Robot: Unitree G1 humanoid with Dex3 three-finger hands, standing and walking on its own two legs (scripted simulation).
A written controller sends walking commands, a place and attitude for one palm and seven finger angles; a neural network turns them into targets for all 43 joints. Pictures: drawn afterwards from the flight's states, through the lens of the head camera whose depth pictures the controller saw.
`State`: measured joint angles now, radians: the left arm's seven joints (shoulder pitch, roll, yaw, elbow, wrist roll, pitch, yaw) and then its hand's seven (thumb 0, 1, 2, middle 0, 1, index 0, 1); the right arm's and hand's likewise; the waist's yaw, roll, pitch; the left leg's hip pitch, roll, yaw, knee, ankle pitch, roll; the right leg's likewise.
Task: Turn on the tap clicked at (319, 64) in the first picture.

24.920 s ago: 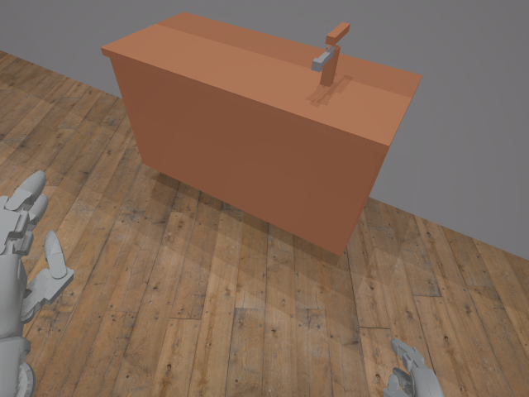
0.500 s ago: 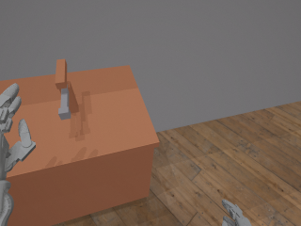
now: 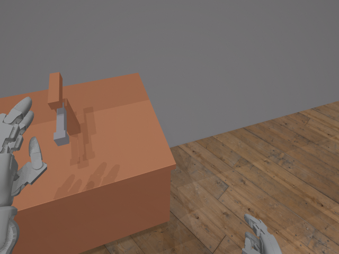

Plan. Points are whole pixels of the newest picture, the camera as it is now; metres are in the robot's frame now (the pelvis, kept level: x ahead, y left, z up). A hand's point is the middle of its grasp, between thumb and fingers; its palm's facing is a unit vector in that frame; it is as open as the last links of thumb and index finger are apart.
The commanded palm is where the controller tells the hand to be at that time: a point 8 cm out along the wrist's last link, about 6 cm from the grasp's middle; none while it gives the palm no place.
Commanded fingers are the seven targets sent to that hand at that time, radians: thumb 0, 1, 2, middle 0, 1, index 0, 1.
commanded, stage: come to a stop and stand still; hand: left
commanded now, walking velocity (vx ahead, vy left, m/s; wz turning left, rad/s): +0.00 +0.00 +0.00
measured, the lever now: (61, 138) +0.36 +0.32 +0.05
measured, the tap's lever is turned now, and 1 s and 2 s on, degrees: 0 0 0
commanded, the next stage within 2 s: look again from close up in 0.30 s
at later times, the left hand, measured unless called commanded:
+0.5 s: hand (27, 167) +0.22 +0.27 +0.16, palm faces +0.41 -0.85 -0.33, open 7.4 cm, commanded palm +0.16 +0.30 +0.18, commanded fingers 0.00 0.90 0.90 -0.20 -0.30 -0.20 -0.30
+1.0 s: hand (19, 160) +0.23 +0.28 +0.17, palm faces +0.44 -0.85 -0.31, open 7.4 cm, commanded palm +0.15 +0.30 +0.17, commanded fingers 0.00 0.90 0.90 -0.20 -0.30 -0.20 -0.30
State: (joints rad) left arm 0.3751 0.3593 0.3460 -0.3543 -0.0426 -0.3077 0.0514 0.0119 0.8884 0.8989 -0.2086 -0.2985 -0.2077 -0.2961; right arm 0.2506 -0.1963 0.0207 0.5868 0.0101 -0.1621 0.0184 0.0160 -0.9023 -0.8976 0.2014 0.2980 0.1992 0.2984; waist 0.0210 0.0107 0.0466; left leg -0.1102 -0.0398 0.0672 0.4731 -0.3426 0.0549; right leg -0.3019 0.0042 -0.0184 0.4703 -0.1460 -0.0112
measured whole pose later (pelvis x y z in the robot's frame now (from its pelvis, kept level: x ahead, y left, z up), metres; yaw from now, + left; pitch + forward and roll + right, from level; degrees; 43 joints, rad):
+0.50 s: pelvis +0.01 +0.01 +0.00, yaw +2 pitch -2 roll -1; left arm 0.39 0.36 0.35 -0.45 -0.04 -0.25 0.09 0.01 0.88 0.90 -0.21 -0.30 -0.21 -0.30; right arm 0.18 -0.19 0.01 0.56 0.00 -0.13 -0.01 0.02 -0.90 -0.90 0.20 0.30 0.20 0.30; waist 0.03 -0.05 0.06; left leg -0.10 -0.04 0.04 0.49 -0.36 0.06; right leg -0.26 0.00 -0.05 0.45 -0.15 0.00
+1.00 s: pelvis -0.01 +0.01 +0.00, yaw +4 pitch +0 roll +0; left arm 0.21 0.35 0.38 -0.32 -0.10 -0.02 0.02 0.01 0.89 0.90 -0.21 -0.30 -0.20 -0.30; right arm 0.21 -0.24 0.02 0.68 -0.02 -0.12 0.03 0.02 -0.90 -0.90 0.20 0.30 0.20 0.30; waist 0.02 0.02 -0.03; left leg -0.20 -0.07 0.02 0.53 -0.34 0.06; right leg -0.33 0.01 0.00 0.54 -0.21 0.00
